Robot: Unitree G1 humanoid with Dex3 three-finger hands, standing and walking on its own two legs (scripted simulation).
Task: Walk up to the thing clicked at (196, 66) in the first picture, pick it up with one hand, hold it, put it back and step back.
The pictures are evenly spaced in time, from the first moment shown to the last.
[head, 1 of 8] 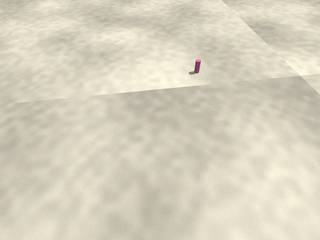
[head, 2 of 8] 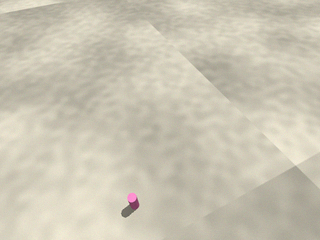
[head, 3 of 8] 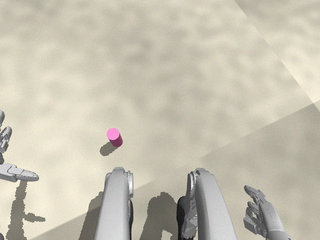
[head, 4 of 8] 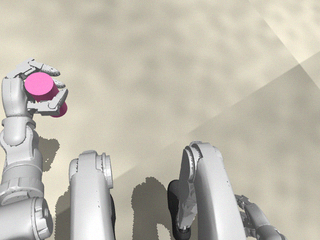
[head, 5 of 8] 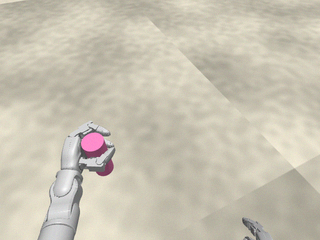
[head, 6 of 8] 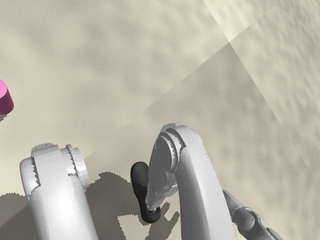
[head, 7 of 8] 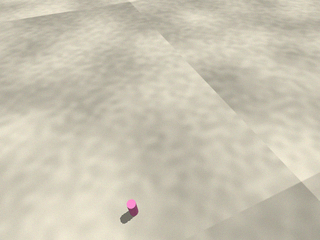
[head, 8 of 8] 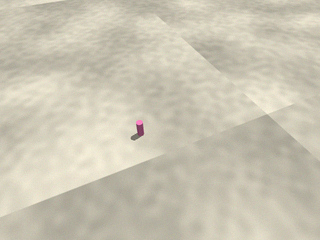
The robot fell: no
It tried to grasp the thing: yes
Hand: left
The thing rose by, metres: 0.69
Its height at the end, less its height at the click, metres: +0.00
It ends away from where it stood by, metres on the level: 0.02
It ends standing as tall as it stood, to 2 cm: yes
